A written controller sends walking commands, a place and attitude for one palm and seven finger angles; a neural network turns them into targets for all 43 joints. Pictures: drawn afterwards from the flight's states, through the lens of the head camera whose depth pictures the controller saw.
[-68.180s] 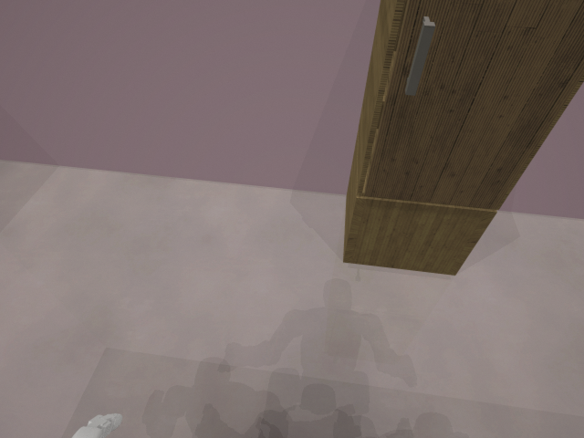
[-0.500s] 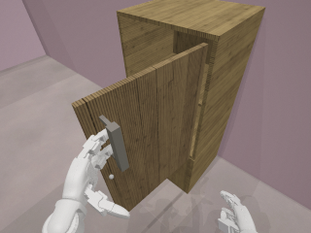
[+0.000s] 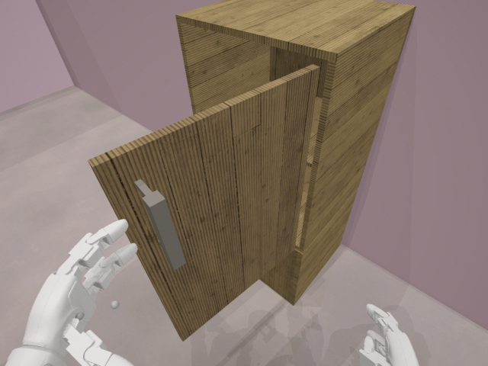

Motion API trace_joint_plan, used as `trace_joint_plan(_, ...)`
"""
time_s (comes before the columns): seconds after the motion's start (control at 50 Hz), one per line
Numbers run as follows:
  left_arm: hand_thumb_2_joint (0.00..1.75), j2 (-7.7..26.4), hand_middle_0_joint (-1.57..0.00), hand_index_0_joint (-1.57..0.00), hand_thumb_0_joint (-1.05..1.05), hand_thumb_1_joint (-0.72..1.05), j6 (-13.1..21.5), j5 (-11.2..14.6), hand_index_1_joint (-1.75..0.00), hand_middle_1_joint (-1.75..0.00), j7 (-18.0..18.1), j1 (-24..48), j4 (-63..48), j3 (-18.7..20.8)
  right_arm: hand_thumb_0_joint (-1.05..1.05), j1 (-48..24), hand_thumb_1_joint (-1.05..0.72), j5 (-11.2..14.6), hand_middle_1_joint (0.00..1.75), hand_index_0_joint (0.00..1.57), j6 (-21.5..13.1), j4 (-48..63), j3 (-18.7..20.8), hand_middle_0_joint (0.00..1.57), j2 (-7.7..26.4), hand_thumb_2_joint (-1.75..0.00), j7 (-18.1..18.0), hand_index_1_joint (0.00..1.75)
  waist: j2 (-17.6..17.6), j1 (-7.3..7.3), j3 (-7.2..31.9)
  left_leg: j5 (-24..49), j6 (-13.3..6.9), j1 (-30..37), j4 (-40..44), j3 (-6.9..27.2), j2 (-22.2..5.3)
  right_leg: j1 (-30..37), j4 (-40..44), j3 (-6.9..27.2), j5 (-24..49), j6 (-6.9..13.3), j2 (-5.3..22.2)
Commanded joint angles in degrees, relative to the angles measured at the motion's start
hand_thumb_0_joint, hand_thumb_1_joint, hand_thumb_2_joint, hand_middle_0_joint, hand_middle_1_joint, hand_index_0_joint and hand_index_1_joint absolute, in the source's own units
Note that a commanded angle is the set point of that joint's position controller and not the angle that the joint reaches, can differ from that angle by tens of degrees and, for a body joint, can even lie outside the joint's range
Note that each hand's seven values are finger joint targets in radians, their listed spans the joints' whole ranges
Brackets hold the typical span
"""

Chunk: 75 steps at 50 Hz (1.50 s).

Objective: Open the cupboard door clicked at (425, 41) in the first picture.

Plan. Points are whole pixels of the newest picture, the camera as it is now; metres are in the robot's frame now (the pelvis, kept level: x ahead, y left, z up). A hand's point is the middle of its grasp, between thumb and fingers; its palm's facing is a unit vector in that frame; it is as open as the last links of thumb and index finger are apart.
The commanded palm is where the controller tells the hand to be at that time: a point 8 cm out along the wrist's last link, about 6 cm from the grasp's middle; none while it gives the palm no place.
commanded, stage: draw the hand back to the body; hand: left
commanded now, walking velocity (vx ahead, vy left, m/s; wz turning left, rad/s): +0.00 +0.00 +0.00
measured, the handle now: (160, 225) +0.28 +0.15 +0.13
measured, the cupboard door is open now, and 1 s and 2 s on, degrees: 82 82 82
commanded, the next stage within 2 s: step back with the hand held close in 1.68 s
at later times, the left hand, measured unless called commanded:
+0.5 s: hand (64, 306) +0.15 +0.23 +0.14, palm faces +0.04 -1.00 -0.05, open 16.3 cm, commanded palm +0.11 +0.29 +0.15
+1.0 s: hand (29, 280) +0.18 +0.29 +0.15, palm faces +0.35 -0.86 -0.36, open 12.7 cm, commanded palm +0.13 +0.33 +0.17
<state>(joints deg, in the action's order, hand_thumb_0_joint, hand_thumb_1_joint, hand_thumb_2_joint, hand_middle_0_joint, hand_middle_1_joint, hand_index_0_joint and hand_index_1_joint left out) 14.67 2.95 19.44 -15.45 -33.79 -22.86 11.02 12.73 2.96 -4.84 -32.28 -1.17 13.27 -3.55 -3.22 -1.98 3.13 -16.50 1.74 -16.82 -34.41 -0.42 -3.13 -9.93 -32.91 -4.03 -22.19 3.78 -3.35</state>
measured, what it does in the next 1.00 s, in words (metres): shifts its weight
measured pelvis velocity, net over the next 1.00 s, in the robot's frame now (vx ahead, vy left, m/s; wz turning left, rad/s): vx -0.01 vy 0.06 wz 0.00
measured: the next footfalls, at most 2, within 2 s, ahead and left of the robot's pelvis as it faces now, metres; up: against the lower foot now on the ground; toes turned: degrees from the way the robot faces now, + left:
none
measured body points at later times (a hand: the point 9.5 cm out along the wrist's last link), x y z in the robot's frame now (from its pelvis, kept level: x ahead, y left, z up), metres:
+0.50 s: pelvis -0.02 +0.05 +0.00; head -0.04 +0.04 +0.45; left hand +0.15 +0.29 +0.14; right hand +0.19 -0.14 -0.05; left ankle +0.02 +0.15 -0.73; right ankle -0.05 -0.06 -0.73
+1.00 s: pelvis -0.01 +0.06 +0.01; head -0.02 +0.05 +0.46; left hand +0.15 +0.33 +0.17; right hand +0.17 -0.16 -0.07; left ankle +0.02 +0.15 -0.73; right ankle -0.05 -0.06 -0.73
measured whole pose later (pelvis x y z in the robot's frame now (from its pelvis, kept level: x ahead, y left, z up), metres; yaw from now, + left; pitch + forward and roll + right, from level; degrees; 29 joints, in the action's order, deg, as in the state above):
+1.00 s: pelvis -0.01 +0.06 +0.01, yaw +0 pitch -4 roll -1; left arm 18.1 4.0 2.9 7.0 -30.4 -26.3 12.4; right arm 11.8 -0.1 -7.1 -36.3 -3.0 12.5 -4.3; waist -2.3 -3.6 -2.1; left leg -11.5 -2.1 -9.4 -24.9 -2.4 0.7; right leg -2.0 -21.8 -2.3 -15.7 0.0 0.3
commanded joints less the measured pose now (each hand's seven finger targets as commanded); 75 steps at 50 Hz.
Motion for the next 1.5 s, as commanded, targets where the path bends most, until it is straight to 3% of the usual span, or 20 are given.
trace_joint_plan(0.0, 0.3, 6.1, -0.15, -0.15, 0.0, -0.5, 4.5, 2.3, -0.3, -0.3, 1.7, -0.3, -10.1, 10.1, 0.0, -8.6, -0.9, 0.1, 0.3, 0.2, -5.5, 10.7, 1.8, 0.2, 4.6, -0.9, -0.6, 0.3, 5.0, -2.07, 2.8, 12.1, -3.2, 4.2, -1.4, 0.9, 3.9, -4.0, 6.2, 7.5, 32.8, -9.0, 5.0)
trace_joint_plan(0.1, 0.3, 4.1, -0.15, -0.15, 0.0, -0.5, 6.1, 1.7, -0.3, -0.3, -0.8, 3.5, -13.9, 3.4, 0.0, -7.4, -0.9, 0.2, 0.3, 0.2, -9.0, 10.7, 1.9, 0.2, 5.8, -0.9, -0.9, 0.3, 4.6, -0.11, 2.1, 11.4, -3.9, 5.1, -2.1, 1.4, 3.7, -7.4, 6.5, 6.7, 27.5, -8.3, 4.5)
trace_joint_plan(0.14, 0.3, 4.9, -0.15, -0.15, 0.0, -0.5, 6.5, 1.1, -0.3, -0.3, -1.2, 6.3, -15.7, 2.3, 0.0, -6.9, -0.9, 0.0, 0.3, 0.2, -10.9, 10.6, 1.8, 0.2, 6.0, -0.9, -1.3, 0.3, 3.1, 0.1, 1.2, 9.7, -4.1, 5.2, -1.4, 2.0, 3.8, -8.9, 7.2, 6.0, 21.6, -6.8, 4.2)
trace_joint_plan(0.2, 0.3, 8.1, -0.15, -0.15, 0.0, -0.5, 6.2, -0.2, -0.3, -0.3, -0.1, 8.4, -13.7, 4.7, 0.0, -6.9, -0.9, -0.2, 0.3, 0.2, -12.2, 8.9, 1.8, 0.2, 6.3, -0.9, -1.8, 0.3, 3.5, -0.5, -0.2, 7.9, -4.0, 4.8, -0.4, 2.4, 3.5, -9.8, 8.0, 4.7, 13.8, -4.6, 3.3)
trace_joint_plan(0.3, 0.3, 6.5, -0.15, -0.15, 0.0, -0.5, 2.7, -1.0, -0.3, -0.3, 2.5, 7.8, -12.8, 4.7, 0.0, -8.0, -0.9, -0.1, 0.3, 0.2, -12.4, 8.8, 1.0, 0.2, 5.7, -0.9, -1.6, 0.3, 0.5, -1.99, 1.0, 4.9, -3.5, 5.2, 4.0, 3.0, 3.2, -8.3, 6.7, 0.7, 8.5, -3.2, 2.1)
trace_joint_plan(0.38, 0.3, 4.8, -0.15, -0.15, 0.0, -0.5, -0.5, -1.0, -0.3, -0.3, 3.1, 9.0, -16.9, 2.6, 0.0, -8.8, -0.9, 0.0, 0.3, 0.2, -12.2, 9.8, 0.2, 0.2, 5.8, -0.9, -1.3, 0.3, -2.2, -1.9, 2.1, 4.1, -3.1, 6.0, 6.3, 3.7, 2.9, -7.3, 6.2, -0.8, 8.1, -3.0, 1.6)
trace_joint_plan(0.42, 0.3, 4.9, -0.15, -0.15, 0.0, -0.5, -1.7, -1.5, -0.3, -0.3, 3.5, 9.9, -18.2, 1.9, 0.0, -8.9, -0.9, -0.1, 0.3, 0.2, -12.2, 9.9, 0.2, 0.2, 6.1, -0.9, -1.2, 0.3, 0.0, -1.5, 2.4, 4.2, -3.3, 6.1, 6.5, 4.0, 2.6, -7.1, 6.3, -0.9, 8.1, -3.1, 1.5)
trace_joint_plan(0.48, 0.3, 5.6, -0.15, -0.15, 0.0, -0.5, -2.9, -2.0, -0.3, -0.3, 3.6, 8.7, -19.4, 2.5, 0.0, -8.6, -0.9, -0.2, 0.3, 0.2, -11.9, 9.8, 0.0, 0.2, 6.1, -0.9, -0.9, 0.3, -0.8, -1.67, 2.6, 4.5, -2.9, 6.3, 7.3, 4.4, 2.5, -6.8, 6.3, -1.3, 8.1, -2.9, 1.2)
trace_joint_plan(0.58, 0.37, 6.9, -0.16, -0.16, 0.0, -0.32, -4.0, -1.8, -0.3, -0.3, 4.1, 9.7, -19.5, 4.7, 0.0, -8.7, -0.9, -0.2, 0.3, 0.2, -11.0, 9.6, 0.0, 0.2, 6.2, -0.9, -1.0, 0.3, -0.3, -1.67, 2.0, 3.4, -2.5, 6.6, 8.4, 4.7, 2.3, -7.1, 7.0, -1.5, 7.1, -2.8, 1.0)
trace_joint_plan(0.6, 0.39, 13.8, -0.16, -0.16, 0.0, -0.29, -0.5, -10.8, -0.3, -0.3, 11.9, 10.6, -21.2, 6.0, 0.0, -9.8, -0.9, -1.2, 0.3, 0.2, -10.6, 9.9, -0.6, 0.2, 5.2, -0.9, -1.9, 0.3, -0.2, -2.55, -1.1, -1.8, -2.5, 5.8, 10.2, 4.9, 2.1, -5.5, 10.8, 2.0, 4.4, -2.2, 1.8)
trace_joint_plan(0.62, 0.4, 9.4, -0.16, -0.16, 0.0, -0.26, 0.4, -11.4, -0.3, -0.3, 15.2, 8.2, -19.7, 4.0, 0.0, -9.8, -0.9, -2.0, 0.3, 0.2, -10.2, 9.3, -0.8, 0.2, 4.7, -0.9, -2.4, 0.3, 0.0, -1.68, -3.8, -3.7, -2.3, 5.5, 11.1, 4.7, 2.3, -6.1, 12.6, 2.3, 2.9, -2.0, 2.3)
trace_joint_plan(0.64, 0.42, 7.4, -0.16, -0.16, 0.0, -0.22, 0.2, -11.8, -0.3, -0.3, 16.6, 5.5, -16.7, 3.0, 0.0, -9.2, -0.9, -2.0, 0.3, 0.2, -9.5, 8.9, -0.9, 0.2, 4.5, -0.9, -2.5, 0.3, 1.6, -1.37, -5.1, -4.5, -2.3, 5.3, 11.4, 4.6, 2.1, -6.6, 13.0, 2.1, 2.0, -2.1, 2.5)
trace_joint_plan(0.72, 0.48, 8.6, -0.16, -0.16, 0.0, -0.08, 2.4, -14.9, -0.3, -0.3, 20.7, 7.2, -18.7, 3.1, 0.0, -9.0, -0.9, -2.7, 0.3, 0.2, -7.6, 8.1, -0.3, 0.2, 5.1, -0.9, -2.1, 0.3, -2.7, -1.24, -3.2, -3.0, -2.3, 8.2, 13.6, 4.1, 1.6, -2.7, 13.8, 2.6, 3.7, -2.0, 2.9)
trace_joint_plan(0.8, 0.54, 10.3, -0.17, -0.17, 0.0, 0.06, 3.8, -16.5, -0.3, -0.3, 22.8, 8.4, -18.0, 4.2, 0.0, -9.0, -0.9, -3.2, 0.3, 0.2, -7.0, 7.0, 0.3, 0.2, 5.7, -0.9, -1.9, 0.3, -2.5, -1.3, -1.6, 0.0, -2.5, 10.6, 14.8, 3.8, 1.4, 0.0, 14.7, 2.8, 6.0, -2.0, 2.9)
trace_joint_plan(0.96, 0.66, 11.7, -0.18, -0.18, 0.0, 0.34, 5.0, -16.4, -0.3, -0.3, 23.7, 6.4, -13.9, 8.3, 0.0, -9.5, -0.9, -3.3, 0.3, 0.2, -4.9, 5.6, 1.2, 0.2, 5.7, -0.9, -1.6, 0.3, 1.3, -1.85, -1.6, 9.1, -2.7, 13.1, 14.7, 2.3, 1.2, 2.4, 15.8, 2.7, 11.5, -2.1, 2.9)
trace_joint_plan(1.02, 0.7, 12.7, -0.18, -0.18, 0.0, 0.44, 5.2, -16.3, -0.3, -0.3, 23.5, 6.6, -13.6, 10.0, 0.0, -9.5, -0.9, -3.2, 0.3, 0.2, -4.0, 5.4, 1.6, 0.2, 5.7, -0.9, -1.4, 0.3, -1.0, -2.03, -1.1, 13.2, -2.6, 13.8, 14.0, 1.3, 1.4, 3.5, 15.8, 3.0, 15.3, -2.1, 3.2)
trace_joint_plan(1.28, 0.9, 16.2, -0.2, -0.2, 0.0, 0.9, 4.7, -15.2, -0.3, -0.3, 23.2, 11.7, -10.2, 15.1, 0.0, -9.6, -0.9, -2.9, 0.3, 0.2, -1.1, 4.8, 2.5, 0.2, 5.8, -0.9, -1.5, 0.3, 0.4, -2.02, 1.7, 23.3, -3.4, 17.2, 11.6, -0.7, 1.9, 4.9, 15.5, 3.4, 27.6, -2.9, 3.7)
trace_joint_plan(1.34, 0.9, 14.5, -0.2, -0.2, 0.0, 0.9, 4.1, -15.0, -0.3, -0.3, 22.6, 10.3, -7.9, 13.6, 0.0, -9.9, -0.9, -3.0, 0.3, 0.2, -0.2, 5.0, 2.6, 0.2, 5.8, -0.9, -1.3, 0.3, 3.3, -1.93, 0.2, 23.8, -3.9, 16.7, 11.3, -1.4, 2.2, 4.9, 15.6, 3.4, 31.1, -3.4, 3.9)
trace_joint_plan(1.42, 0.9, 15.6, -0.2, -0.2, 0.0, 0.9, 4.0, -15.0, -0.3, -0.3, 22.4, 10.5, -10.1, 14.0, 0.0, -9.7, -0.9, -3.1, 0.3, 0.2, 0.3, 5.3, 2.7, 0.2, 5.9, -0.9, -1.2, 0.3, 1.4, -2.19, 3.6, 27.1, -3.9, 17.7, 10.6, -1.7, 2.3, 6.9, 14.7, 3.8, 35.6, -3.5, 4.4)
trace_joint_plan(1.48, 0.9, 16.5, -0.2, -0.2, 0.0, 0.9, 4.0, -15.0, -0.3, -0.3, 22.5, 10.8, -10.8, 14.7, 0.0, -10.1, -0.9, -3.1, 0.3, 0.2, 0.5, 5.6, 2.6, 0.2, 5.7, -0.9, -1.3, 0.3, 1.7, -2.33, 3.2, 26.1, -4.0, 17.6, 10.6, -1.9, 2.5, 6.4, 15.0, 3.8, 35.4, -3.7, 4.2)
